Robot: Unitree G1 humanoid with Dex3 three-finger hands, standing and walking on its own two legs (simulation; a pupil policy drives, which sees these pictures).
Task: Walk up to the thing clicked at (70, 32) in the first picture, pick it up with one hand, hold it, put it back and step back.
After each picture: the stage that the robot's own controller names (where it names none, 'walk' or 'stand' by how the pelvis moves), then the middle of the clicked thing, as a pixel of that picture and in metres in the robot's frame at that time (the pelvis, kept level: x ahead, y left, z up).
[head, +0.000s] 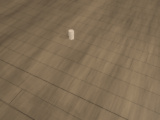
stand; (71, 34) +1.61 +0.12 -0.72
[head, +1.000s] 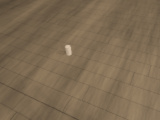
walk; (68, 50) +1.46 +0.27 -0.71
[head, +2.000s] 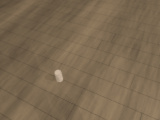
walk; (58, 76) +0.94 +0.32 -0.72
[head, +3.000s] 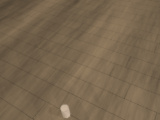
walk; (65, 111) +0.60 +0.20 -0.71
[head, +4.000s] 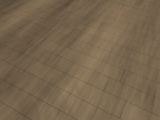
stand; out of the picture +0.42 +0.16 -0.70
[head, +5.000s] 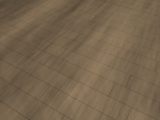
stand; out of the picture +0.40 +0.15 -0.72
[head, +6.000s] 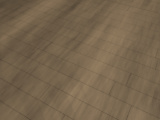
stand; out of the picture +0.40 +0.16 -0.73
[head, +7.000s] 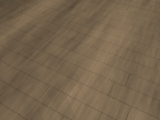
stand; out of the picture +0.38 +0.16 -0.73
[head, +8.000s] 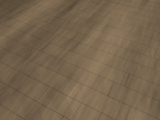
stand; out of the picture +0.38 +0.17 -0.73
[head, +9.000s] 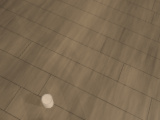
go down; (47, 101) +0.42 +0.17 -0.57
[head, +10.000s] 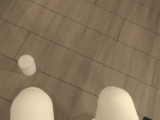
go down; (27, 65) +0.45 +0.23 -0.31
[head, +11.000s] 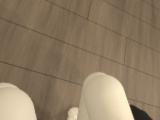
close in; out of the picture +0.44 +0.26 -0.24
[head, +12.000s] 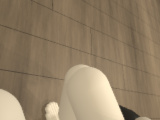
close; out of the picture +0.43 +0.28 -0.22
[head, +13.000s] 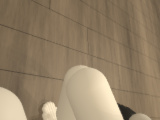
lift; out of the picture +0.41 +0.27 -0.23
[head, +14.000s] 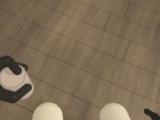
lift; (18, 83) +0.34 +0.21 -0.02
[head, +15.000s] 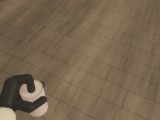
hold; (35, 99) +0.31 +0.16 +0.00
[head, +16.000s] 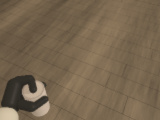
hold; (37, 99) +0.32 +0.16 +0.01
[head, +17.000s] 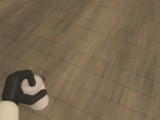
crouch; (36, 93) +0.34 +0.16 -0.02
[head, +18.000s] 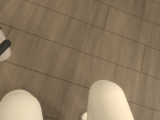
lower; out of the picture +0.47 +0.23 -0.10
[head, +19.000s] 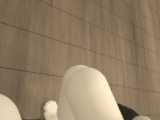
lower; out of the picture +0.42 +0.30 -0.23
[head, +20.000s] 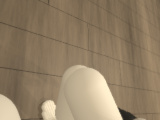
lower; out of the picture +0.43 +0.30 -0.23
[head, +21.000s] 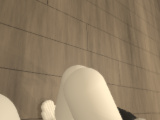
lower; out of the picture +0.43 +0.30 -0.23
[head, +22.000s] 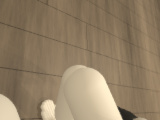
lower; out of the picture +0.43 +0.30 -0.23
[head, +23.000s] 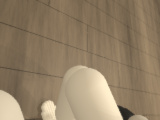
open; out of the picture +0.42 +0.29 -0.24
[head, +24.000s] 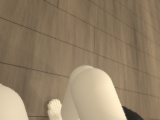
stand; out of the picture +0.42 +0.28 -0.23
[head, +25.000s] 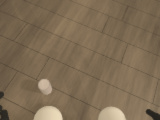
walk; (45, 87) +0.44 +0.20 -0.48
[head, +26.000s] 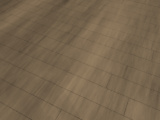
stand; out of the picture +0.39 +0.16 -0.66
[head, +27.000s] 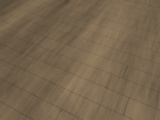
stand; out of the picture +0.40 +0.17 -0.67
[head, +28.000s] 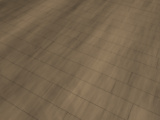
stand; out of the picture +0.41 +0.15 -0.71
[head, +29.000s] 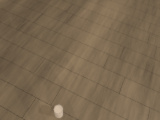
walk; (58, 111) +0.45 +0.11 -0.71
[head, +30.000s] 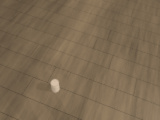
walk; (55, 85) +0.67 +0.17 -0.70
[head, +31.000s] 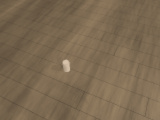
stand; (66, 66) +1.01 +0.21 -0.70
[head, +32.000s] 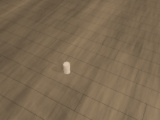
stand; (66, 67) +1.03 +0.15 -0.72
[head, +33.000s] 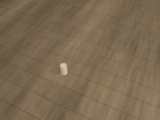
stand; (63, 69) +1.04 +0.18 -0.73
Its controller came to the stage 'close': yes
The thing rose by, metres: 0.71
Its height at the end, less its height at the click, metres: +0.00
